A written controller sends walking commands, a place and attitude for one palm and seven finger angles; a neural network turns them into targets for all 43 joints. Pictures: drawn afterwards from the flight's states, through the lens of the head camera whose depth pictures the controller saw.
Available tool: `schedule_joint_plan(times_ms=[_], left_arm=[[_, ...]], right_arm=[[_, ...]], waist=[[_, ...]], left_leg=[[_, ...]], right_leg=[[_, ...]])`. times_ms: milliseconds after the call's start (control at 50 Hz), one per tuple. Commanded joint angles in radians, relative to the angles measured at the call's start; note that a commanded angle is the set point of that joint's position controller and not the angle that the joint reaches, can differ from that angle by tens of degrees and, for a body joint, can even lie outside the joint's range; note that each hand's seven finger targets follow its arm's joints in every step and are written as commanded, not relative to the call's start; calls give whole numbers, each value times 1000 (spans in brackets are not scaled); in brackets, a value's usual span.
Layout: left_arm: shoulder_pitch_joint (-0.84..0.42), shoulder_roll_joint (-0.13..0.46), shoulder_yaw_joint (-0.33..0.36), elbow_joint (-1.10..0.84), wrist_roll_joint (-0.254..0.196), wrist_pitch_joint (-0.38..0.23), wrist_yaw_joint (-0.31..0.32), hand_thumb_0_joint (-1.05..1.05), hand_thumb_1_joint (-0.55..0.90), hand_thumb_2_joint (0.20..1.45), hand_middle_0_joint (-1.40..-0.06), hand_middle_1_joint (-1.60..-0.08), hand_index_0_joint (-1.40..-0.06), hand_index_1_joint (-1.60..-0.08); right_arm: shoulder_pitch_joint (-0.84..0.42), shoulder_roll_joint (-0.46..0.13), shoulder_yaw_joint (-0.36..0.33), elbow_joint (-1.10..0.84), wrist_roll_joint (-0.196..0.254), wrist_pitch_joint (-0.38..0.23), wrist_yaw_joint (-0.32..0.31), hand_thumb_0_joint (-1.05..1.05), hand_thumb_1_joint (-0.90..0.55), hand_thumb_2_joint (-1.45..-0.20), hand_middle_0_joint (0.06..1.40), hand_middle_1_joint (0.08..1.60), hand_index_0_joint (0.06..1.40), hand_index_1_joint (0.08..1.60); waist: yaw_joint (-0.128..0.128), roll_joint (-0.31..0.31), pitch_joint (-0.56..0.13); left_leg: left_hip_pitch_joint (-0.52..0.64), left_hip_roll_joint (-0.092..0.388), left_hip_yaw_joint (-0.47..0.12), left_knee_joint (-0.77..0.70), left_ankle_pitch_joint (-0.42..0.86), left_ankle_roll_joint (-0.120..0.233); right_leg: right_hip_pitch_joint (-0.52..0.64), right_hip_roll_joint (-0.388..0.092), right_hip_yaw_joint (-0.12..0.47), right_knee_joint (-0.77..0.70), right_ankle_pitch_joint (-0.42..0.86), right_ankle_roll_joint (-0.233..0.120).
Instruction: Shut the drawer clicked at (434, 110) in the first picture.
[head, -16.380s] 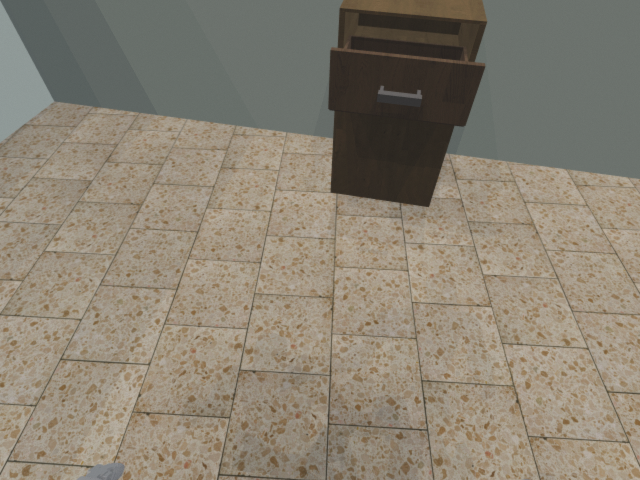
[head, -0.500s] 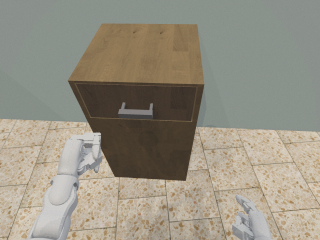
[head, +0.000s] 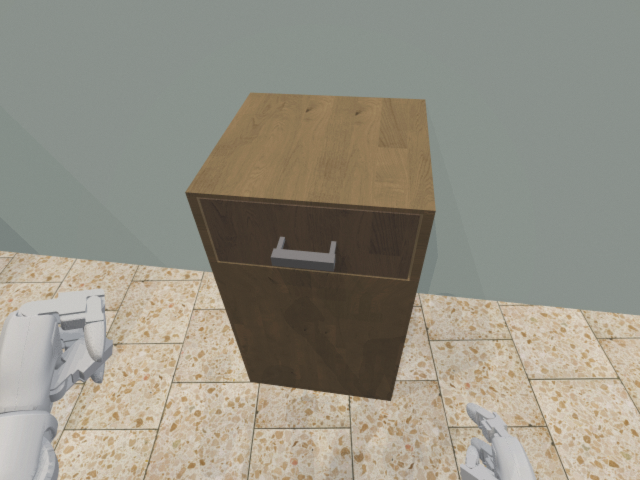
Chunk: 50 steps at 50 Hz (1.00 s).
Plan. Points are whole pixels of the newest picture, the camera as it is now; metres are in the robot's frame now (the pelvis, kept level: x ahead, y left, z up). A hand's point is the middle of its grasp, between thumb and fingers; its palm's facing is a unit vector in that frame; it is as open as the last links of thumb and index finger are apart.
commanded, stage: draw the hand back to the body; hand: left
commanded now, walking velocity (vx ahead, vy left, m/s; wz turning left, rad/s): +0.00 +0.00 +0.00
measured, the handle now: (305, 251) +0.54 +0.11 -0.07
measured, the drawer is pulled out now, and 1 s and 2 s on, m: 0.00 0.00 0.00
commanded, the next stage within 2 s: step back with the hand held close in 0.22 s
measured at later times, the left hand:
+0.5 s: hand (80, 348) +0.18 +0.25 +0.17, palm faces +0.39 -0.81 -0.45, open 3.2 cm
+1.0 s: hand (35, 427) +0.11 +0.25 +0.16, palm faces +0.36 -0.80 -0.48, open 3.2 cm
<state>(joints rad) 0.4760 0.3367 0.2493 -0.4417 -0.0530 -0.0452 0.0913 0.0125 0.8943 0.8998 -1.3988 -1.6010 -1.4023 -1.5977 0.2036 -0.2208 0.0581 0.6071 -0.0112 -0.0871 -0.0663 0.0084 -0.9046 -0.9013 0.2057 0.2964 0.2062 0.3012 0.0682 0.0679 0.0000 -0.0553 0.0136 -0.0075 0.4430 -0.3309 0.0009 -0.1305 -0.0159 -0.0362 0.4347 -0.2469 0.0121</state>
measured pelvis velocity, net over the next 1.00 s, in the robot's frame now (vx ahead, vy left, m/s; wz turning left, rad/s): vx -0.08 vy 0.01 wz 0.00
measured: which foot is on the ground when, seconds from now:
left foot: down 0.00-1.00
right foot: down 0.00-1.00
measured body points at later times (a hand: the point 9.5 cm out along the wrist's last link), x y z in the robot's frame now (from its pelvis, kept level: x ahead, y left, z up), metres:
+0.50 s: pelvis -0.02 +0.00 +0.00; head -0.02 -0.01 +0.45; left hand +0.15 +0.29 +0.19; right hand +0.16 -0.23 -0.08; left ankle -0.05 +0.12 -0.74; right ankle -0.01 -0.13 -0.74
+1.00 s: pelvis -0.08 +0.01 -0.01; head -0.07 +0.01 +0.44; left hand +0.09 +0.29 +0.18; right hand +0.10 -0.23 -0.08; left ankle -0.05 +0.12 -0.74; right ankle -0.01 -0.13 -0.74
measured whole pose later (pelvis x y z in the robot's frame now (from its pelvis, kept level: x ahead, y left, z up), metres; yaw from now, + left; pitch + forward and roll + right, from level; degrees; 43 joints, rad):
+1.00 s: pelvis -0.08 +0.01 -0.01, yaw +0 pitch +1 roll -1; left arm 0.60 0.38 0.37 -0.54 -0.02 -0.23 0.13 0.01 0.89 0.90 -1.40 -1.60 -1.41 -1.60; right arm 0.19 -0.22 0.00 0.55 0.00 -0.04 -0.07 0.01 -0.90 -0.90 0.21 0.30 0.21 0.30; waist 0.01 0.01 0.01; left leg -0.31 -0.01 0.00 0.54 -0.24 0.02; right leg -0.35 -0.03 -0.02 0.45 -0.12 0.03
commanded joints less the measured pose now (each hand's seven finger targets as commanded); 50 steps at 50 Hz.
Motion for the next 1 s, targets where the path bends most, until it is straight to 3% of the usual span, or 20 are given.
schedule_joint_plan(times_ms=[0, 20, 60, 100, 180, 300, 320, 340, 360, 380, 400, 440, 540, 600, 640, 740, 820, 880, 980], left_arm=[[-43, 188, 175, -268, -4, -83, 25, 0, 900, 900, -1400, -1600, -1400, -1600], [-29, 192, 190, -269, -7, -86, 27, 0, 900, 900, -1400, -1600, -1400, -1600], [-34, 134, 137, -231, -2, -85, 21, 0, 900, 900, -1400, -1600, -1400, -1600], [-47, 123, 121, -213, 2, -85, 20, 0, 900, 900, -1400, -1600, -1400, -1600], [-70, 157, 147, -252, 9, -98, 31, 0, 900, 900, -1400, -1600, -1400, -1600], [-62, 174, 168, -248, 6, -101, 34, 0, 900, 900, -1400, -1600, -1400, -1600], [-68, 155, 153, -245, 6, -102, 32, 0, 900, 900, -1400, -1600, -1400, -1600], [-204, 294, 301, -319, 5, -157, 41, 0, 900, 900, -1400, -1600, -1400, -1600], [-76, 209, 249, -197, 8, -160, 35, 0, 900, 900, -1400, -1600, -1400, -1600], [1, 161, 208, -182, 13, -164, 28, 0, 900, 900, -1400, -1600, -1400, -1600], [9, 164, 208, -225, 14, -181, 26, 0, 900, 900, -1400, -1600, -1400, -1600], [75, 151, 197, -224, 12, -190, 27, 0, 900, 900, -1400, -1600, -1400, -1600], [159, 196, 241, -273, 3, -201, 36, 0, 900, 900, -1400, -1600, -1400, -1600], [155, 228, 267, -297, -2, -206, 41, 0, 900, 900, -1400, -1600, -1400, -1600], [165, 215, 258, -289, -1, -209, 42, 0, 900, 900, -1400, -1600, -1400, -1600], [143, 203, 239, -285, 6, -216, 47, 0, 900, 900, -1400, -1600, -1400, -1600], [115, 202, 236, -282, 18, -227, 54, 0, 900, 900, -1400, -1600, -1400, -1600], [109, 206, 241, -285, 27, -240, 61, 0, 900, 900, -1400, -1600, -1400, -1600], [101, 210, 242, -298, 34, -266, 70, 0, 900, 900, -1400, -1600, -1400, -1600]], right_arm=[[-133, -99, -53, -164, 6, -79, -16, 0, -900, -900, 200, 300, 200, 300], [-129, -92, -51, -163, 7, -81, -18, 0, -900, -900, 200, 300, 200, 300], [-122, -96, -54, -151, 7, -81, -14, 0, -900, -900, 200, 300, 200, 300], [-125, -104, -59, -144, 6, -86, -16, 0, -900, -900, 200, 300, 200, 300], [-120, -104, -58, -146, 2, -95, -19, 0, -900, -900, 200, 300, 200, 300], [-132, -99, -54, -142, 2, -107, -25, 0, -900, -900, 200, 300, 200, 300], [-132, -94, -51, -141, 3, -108, -24, 0, -900, -900, 200, 300, 200, 300], [-120, -131, -63, -173, 5, -80, -17, 0, -900, -900, 200, 300, 200, 300], [-115, -114, -68, -149, 4, -63, -19, 0, -900, -900, 200, 300, 200, 300], [-109, -118, -74, -155, -2, -49, -15, 0, -900, -900, 200, 300, 200, 300], [-121, -122, -79, -164, -5, -42, -14, 0, -900, -900, 200, 300, 200, 300], [-117, -123, -86, -167, -5, -24, -13, 0, -900, -900, 200, 300, 200, 300], [-120, -125, -105, -195, 3, 7, -18, 0, -900, -900, 200, 300, 200, 300], [-125, -125, -112, -206, 7, 18, -26, 0, -900, -900, 200, 300, 200, 300], [-120, -122, -115, -209, 10, 22, -28, 0, -900, -900, 200, 300, 200, 300], [-115, -130, -119, -208, 12, 18, -31, 0, -900, -900, 200, 300, 200, 300], [-113, -133, -117, -209, 12, 8, -31, 0, -900, -900, 200, 300, 200, 300], [-102, -135, -120, -211, 13, 1, -25, 0, -900, -900, 200, 300, 200, 300], [-83, -135, -122, -203, 8, -14, -21, 0, -900, -900, 200, 300, 200, 300]], waist=[[6, 3, -74], [7, -1, -65], [-7, -25, -14], [-11, -29, 14], [0, 2, -43], [8, 5, -25], [3, 20, 0], [-54, -9, 71], [-56, -71, 76], [-58, -75, 50], [-56, -39, 26], [-59, -32, -53], [-51, -27, -182], [-49, -31, -195], [-52, -35, -178], [-59, -19, -127], [-64, -16, -72], [-69, -48, -51], [-80, -55, -43]], left_leg=[[-59, 8, 15, -60, 377, 21], [-62, 9, 16, -62, 368, 21], [-75, 11, 16, -68, 338, 22], [-76, 12, 17, -70, 307, 26], [-73, 8, 9, -77, 299, 24], [-82, 6, 9, -78, 276, 23], [-91, 7, 9, -84, 263, 21], [-187, 17, -1, -60, 155, 44], [-176, 9, -16, -40, 133, 44], [-160, 12, -9, -32, 153, 43], [-156, 10, -9, -39, 197, 43], [-148, 23, -10, -54, 276, 42], [-156, 35, -16, -40, 478, 34], [-180, 36, -22, -39, 497, 33], [-200, 39, -22, -44, 483, 33], [-282, 51, -35, -81, 322, 52], [-415, 52, -51, -117, 73, 71], [-477, 37, -49, -99, -85, 78], [-453, 25, -48, -72, -148, 75]], right_leg=[[90, 13, -5, -40, 266, -34], [88, 9, -6, -36, 262, -32], [56, 9, -10, -41, 227, -32], [33, 12, -7, -55, 197, -32], [69, 5, -6, -34, 187, -35], [72, 11, 5, -53, 178, -37], [65, 8, 3, -52, 165, -37], [-25, -42, 128, -121, 163, -39], [-57, -65, 135, -146, 125, -46], [-67, -72, 135, -147, 128, -48], [-52, -68, 117, -134, 188, -47], [-2, -63, 79, -81, 270, -35], [76, -52, 40, 2, 452, -19], [74, -48, 36, 23, 475, -12], [64, -41, 31, 33, 460, -7], [41, -26, 39, 36, 332, 3], [58, -24, 60, 32, 204, 3], [44, -35, 92, -13, 102, -3], [-41, -43, 101, -82, -57, -7]])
